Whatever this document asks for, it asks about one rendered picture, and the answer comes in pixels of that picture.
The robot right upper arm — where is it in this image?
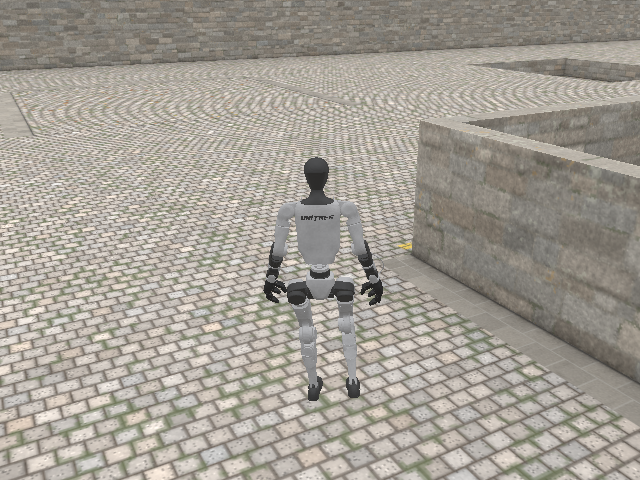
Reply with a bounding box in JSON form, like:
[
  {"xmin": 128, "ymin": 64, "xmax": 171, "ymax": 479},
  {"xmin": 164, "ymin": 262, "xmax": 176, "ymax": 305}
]
[{"xmin": 338, "ymin": 200, "xmax": 367, "ymax": 256}]

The left robot foot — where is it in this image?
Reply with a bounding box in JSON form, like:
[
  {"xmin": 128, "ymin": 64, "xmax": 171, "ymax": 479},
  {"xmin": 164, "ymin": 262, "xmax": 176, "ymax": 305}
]
[{"xmin": 308, "ymin": 376, "xmax": 323, "ymax": 401}]

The humanoid robot torso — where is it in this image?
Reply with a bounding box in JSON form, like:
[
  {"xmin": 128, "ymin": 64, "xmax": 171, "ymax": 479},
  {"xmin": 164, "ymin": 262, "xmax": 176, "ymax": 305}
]
[{"xmin": 295, "ymin": 196, "xmax": 341, "ymax": 300}]

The robot left upper arm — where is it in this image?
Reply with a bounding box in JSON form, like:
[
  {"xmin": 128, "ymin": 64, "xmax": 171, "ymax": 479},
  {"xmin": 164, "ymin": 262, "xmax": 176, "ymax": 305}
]
[{"xmin": 272, "ymin": 202, "xmax": 297, "ymax": 257}]

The robot right hand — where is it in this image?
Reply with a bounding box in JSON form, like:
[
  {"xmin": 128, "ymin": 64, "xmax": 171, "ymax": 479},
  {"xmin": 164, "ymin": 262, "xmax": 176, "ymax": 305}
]
[{"xmin": 360, "ymin": 279, "xmax": 383, "ymax": 306}]

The robot right forearm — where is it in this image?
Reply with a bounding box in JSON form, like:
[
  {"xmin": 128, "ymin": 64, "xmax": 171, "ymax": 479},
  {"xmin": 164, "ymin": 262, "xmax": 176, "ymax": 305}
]
[{"xmin": 358, "ymin": 240, "xmax": 380, "ymax": 284}]

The robot left hand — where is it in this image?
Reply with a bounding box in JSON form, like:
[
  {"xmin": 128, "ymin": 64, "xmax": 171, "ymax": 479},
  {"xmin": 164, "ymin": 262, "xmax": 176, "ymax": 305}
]
[{"xmin": 263, "ymin": 280, "xmax": 287, "ymax": 303}]

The robot left forearm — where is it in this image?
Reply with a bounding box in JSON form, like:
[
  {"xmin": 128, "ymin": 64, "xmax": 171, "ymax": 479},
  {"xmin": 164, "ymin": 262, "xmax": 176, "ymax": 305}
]
[{"xmin": 266, "ymin": 242, "xmax": 283, "ymax": 283}]

